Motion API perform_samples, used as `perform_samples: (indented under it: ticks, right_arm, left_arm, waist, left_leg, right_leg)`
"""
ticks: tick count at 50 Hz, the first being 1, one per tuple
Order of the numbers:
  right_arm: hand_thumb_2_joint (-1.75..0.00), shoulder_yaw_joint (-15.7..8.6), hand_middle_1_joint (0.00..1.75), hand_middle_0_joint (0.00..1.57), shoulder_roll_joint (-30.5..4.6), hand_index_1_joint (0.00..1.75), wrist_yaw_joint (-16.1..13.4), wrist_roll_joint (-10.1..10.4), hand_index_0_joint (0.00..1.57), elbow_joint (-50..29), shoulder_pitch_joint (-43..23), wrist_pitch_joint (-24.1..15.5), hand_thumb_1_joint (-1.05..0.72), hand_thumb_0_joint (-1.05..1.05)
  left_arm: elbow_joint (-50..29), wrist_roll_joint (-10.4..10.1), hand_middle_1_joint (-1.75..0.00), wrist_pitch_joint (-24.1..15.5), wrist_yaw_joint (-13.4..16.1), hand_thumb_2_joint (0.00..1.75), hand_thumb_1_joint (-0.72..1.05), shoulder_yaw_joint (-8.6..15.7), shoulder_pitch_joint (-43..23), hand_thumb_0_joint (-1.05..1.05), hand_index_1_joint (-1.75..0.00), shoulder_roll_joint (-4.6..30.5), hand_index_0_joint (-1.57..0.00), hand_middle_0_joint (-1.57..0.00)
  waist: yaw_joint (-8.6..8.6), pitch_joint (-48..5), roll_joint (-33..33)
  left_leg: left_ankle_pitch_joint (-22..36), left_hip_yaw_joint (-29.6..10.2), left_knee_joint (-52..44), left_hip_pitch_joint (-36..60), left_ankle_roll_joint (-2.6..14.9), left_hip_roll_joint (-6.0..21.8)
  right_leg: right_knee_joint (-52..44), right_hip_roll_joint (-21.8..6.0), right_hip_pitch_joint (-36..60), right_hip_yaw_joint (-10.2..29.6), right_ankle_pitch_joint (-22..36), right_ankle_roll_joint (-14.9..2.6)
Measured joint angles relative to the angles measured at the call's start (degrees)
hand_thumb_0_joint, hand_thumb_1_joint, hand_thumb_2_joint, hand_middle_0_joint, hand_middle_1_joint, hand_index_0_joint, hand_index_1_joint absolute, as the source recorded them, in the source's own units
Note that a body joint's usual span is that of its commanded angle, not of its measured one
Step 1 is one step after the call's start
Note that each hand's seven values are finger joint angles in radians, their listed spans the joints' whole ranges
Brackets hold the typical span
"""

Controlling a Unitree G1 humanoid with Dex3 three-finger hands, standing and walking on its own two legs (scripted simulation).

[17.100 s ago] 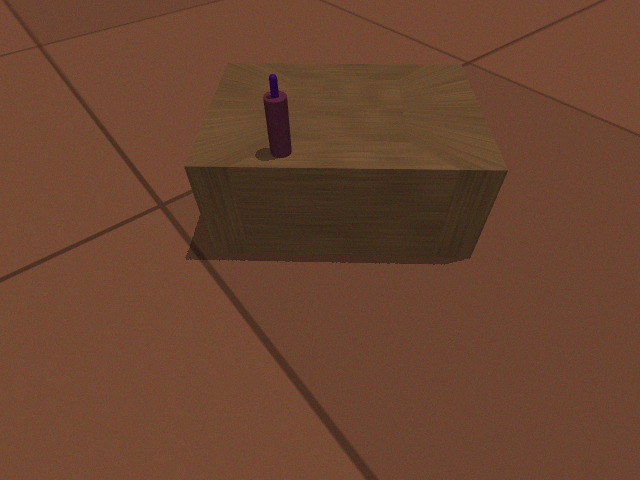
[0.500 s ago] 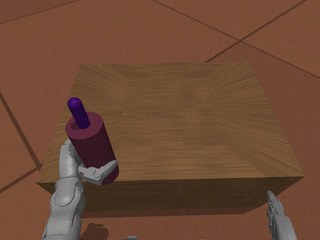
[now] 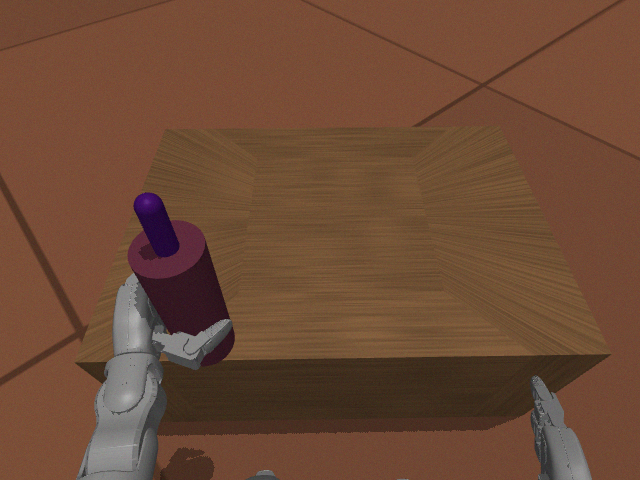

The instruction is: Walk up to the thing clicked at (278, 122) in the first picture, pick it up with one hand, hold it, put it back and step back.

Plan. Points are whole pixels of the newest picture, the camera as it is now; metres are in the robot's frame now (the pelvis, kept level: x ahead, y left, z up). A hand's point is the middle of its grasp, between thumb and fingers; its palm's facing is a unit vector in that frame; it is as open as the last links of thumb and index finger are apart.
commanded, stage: hold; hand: left
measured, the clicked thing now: (183, 285) +0.32 +0.17 +0.10
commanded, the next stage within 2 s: crouch in 0.32 s
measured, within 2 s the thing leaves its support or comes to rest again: neither
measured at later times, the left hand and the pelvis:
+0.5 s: hand (194, 323) +0.31 +0.17 +0.03, palm faces +0.18 -0.98 -0.05, open 10.2 cm; pelvis +0.01 +0.00 +0.00, yaw +0 degrees
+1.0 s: hand (212, 309) +0.37 +0.18 -0.06, palm faces +0.19 -0.98 -0.04, open 10.2 cm; pelvis -0.01 +0.00 -0.04, yaw +0 degrees
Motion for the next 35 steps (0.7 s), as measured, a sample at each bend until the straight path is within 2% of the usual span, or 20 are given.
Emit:
perform_samples:
  ticks: [6, 12, 25, 31, 35]
  right_arm:
    - [-0.06, -0.4, 0.05, 0.05, -0.1, 0.06, 0.1, 0.3, 0.05, 0.9, 0.1, 0.8, 0.53, -0.01]
    - [-0.06, -0.8, 0.05, 0.05, 0.0, 0.06, 0.3, 0.2, 0.05, 0.1, -0.1, 1.7, 0.53, -0.01]
    - [-0.06, -0.8, 0.05, 0.05, -0.3, 0.06, 0.5, -0.6, 0.05, -0.9, -0.3, 0.6, 0.53, -0.01]
    - [-0.06, -0.2, 0.05, 0.06, -0.1, 0.06, 0.6, -0.6, 0.05, -2.1, -0.3, 0.0, 0.54, -0.01]
    - [-0.06, -0.2, 0.05, 0.06, -0.1, 0.06, 1.1, -0.8, 0.05, -2.2, -0.5, -0.1, 0.54, -0.01]
  left_arm:
    - [0.9, -0.1, -1.09, 0.5, 0.1, 1.2, -0.47, -0.4, -1.2, -0.01, -1.1, -0.9, -0.71, -0.69]
    - [2.3, 0.2, -1.09, -0.1, 0.5, 1.2, -0.47, 0.2, -0.5, -0.01, -1.1, -1.5, -0.71, -0.69]
    - [1.0, 0.9, -1.09, -1.5, 0.9, 1.2, -0.48, 0.3, 3.0, -0.01, -1.1, -1.0, -0.71, -0.69]
    - [4.4, 0.6, -1.09, -3.6, 0.7, 1.2, -0.48, 0.6, 0.0, -0.01, -1.1, -1.0, -0.71, -0.69]
    - [10.9, 0.9, -1.09, -6.0, 0.3, 1.2, -0.48, 2.3, -5.1, -0.01, -1.1, -0.5, -0.71, -0.69]
  waist:
    - [0.12, 0.2, 0.1]
    - [-0.09, 0.4, -0.4]
    - [0.02, -0.2, -0.7]
    - [-0.11, 0.1, -0.9]
    - [-0.73, 0.4, -1.5]
  left_leg:
    - [0.2, 0.5, -0.8, 0.7, 0.12, 0.0]
    - [0.2, 0.8, -1.0, 0.7, 0.05, 0.2]
    - [-0.6, -0.1, 0.6, -0.7, -0.08, 0.2]
    - [-0.6, -0.2, 1.1, -1.4, 0.0, -0.1]
    - [-0.5, -0.2, 2.2, -3.6, -0.03, -0.1]
  right_leg:
    - [-0.6, 0.0, 0.4, 0.5, 0.3, 0.11]
    - [-0.7, 0.2, 0.3, 0.7, 0.4, 0.07]
    - [0.3, 0.2, -0.6, -0.1, -0.5, -0.05]
    - [1.1, -0.1, -1.3, -0.2, -0.7, 0.0]
    - [2.6, -0.1, -3.7, 0.0, -0.8, -0.07]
